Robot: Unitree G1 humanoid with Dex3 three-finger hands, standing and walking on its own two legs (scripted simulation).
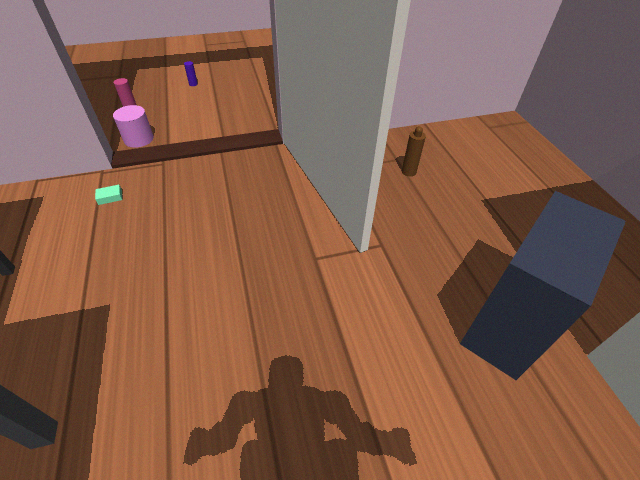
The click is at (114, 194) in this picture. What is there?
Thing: flat box
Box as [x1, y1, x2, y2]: [95, 185, 121, 204]
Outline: 119,185 95,189 95,199 98,204 121,199 121,189
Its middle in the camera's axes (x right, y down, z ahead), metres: -0.98 -0.20 +1.80
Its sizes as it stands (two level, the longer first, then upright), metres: 0.103 0.073 0.035
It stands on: the floor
